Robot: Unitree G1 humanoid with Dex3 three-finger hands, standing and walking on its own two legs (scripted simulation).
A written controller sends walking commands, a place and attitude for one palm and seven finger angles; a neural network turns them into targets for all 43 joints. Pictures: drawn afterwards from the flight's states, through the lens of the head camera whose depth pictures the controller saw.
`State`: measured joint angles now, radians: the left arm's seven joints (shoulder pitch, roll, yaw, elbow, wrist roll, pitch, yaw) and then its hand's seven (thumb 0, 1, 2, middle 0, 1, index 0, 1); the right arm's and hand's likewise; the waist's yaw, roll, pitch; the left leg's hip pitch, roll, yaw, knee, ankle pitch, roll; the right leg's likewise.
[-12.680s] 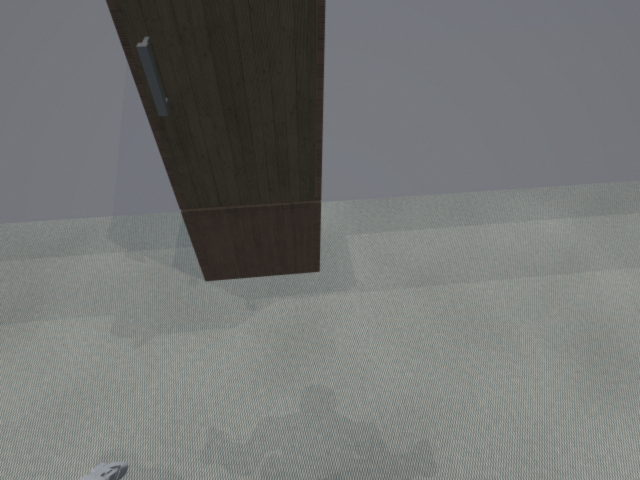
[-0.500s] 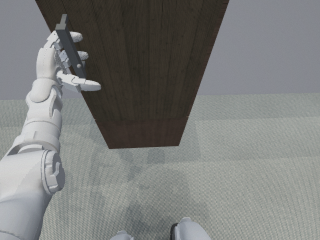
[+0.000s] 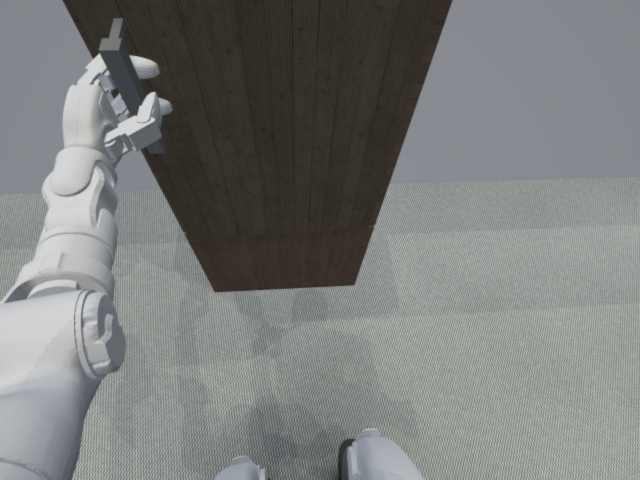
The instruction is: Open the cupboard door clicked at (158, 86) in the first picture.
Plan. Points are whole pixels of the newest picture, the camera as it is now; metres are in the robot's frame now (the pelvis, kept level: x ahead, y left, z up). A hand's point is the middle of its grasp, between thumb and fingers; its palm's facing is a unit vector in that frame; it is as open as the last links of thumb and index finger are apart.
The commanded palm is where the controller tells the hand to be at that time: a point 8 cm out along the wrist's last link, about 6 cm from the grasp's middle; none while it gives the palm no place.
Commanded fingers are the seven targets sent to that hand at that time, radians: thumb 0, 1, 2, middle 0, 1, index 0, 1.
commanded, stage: close the thumb around the handle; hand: left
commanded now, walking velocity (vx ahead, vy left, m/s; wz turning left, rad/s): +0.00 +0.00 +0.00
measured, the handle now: (139, 92) +0.58 +0.18 +0.11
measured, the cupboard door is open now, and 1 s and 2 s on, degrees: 2 36 41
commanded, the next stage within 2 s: pull the door open along its arc in 0.06 s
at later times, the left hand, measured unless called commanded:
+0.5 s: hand (152, 142) +0.49 +0.15 +0.11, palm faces -0.06 -1.00 -0.01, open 5.9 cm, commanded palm +0.43 +0.21 +0.11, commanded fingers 0.00 0.90 0.90 -0.40 -1.35 -0.40 -1.35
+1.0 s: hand (240, 262) +0.33 +0.06 +0.12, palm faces +0.31 -0.95 +0.00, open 6.1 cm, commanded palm +0.25 +0.10 +0.11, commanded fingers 0.00 0.90 0.90 -0.40 -1.35 -0.40 -1.35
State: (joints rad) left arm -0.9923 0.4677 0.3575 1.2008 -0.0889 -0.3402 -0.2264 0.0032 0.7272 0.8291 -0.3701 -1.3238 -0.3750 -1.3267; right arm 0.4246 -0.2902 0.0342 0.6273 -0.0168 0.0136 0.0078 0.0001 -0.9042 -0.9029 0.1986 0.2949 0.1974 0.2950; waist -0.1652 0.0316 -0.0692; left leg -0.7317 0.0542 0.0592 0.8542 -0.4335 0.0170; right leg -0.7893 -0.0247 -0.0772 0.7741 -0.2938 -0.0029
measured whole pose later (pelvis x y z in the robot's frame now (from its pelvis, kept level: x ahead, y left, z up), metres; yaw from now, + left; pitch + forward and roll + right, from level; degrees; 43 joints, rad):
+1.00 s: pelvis +0.03 -0.02 +0.03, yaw +2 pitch +5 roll +0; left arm 0.04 -0.10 -0.24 0.00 0.06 -0.02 0.50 0.01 0.69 0.77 -0.33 -1.31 -0.34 -1.31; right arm 0.13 -0.17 0.02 0.53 -0.05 0.07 0.03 0.01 -0.91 -0.90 0.20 0.29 0.20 0.29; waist 0.01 0.04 -0.07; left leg -0.34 0.04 0.05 0.65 -0.40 -0.01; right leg -0.42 -0.03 -0.09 0.64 -0.31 -0.02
